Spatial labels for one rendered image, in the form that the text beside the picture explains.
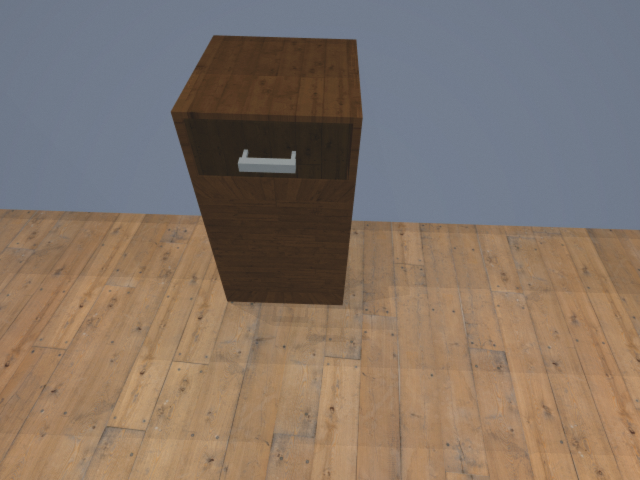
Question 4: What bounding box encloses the handle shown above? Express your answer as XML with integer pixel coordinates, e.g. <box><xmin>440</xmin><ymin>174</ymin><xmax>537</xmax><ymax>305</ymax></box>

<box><xmin>238</xmin><ymin>149</ymin><xmax>296</xmax><ymax>173</ymax></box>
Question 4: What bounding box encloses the drawer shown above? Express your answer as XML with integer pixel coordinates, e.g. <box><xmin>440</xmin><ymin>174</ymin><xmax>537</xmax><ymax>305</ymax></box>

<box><xmin>184</xmin><ymin>118</ymin><xmax>351</xmax><ymax>180</ymax></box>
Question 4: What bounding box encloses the cabinet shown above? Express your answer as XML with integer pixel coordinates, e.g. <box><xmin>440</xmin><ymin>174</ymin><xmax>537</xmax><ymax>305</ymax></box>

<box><xmin>171</xmin><ymin>35</ymin><xmax>363</xmax><ymax>305</ymax></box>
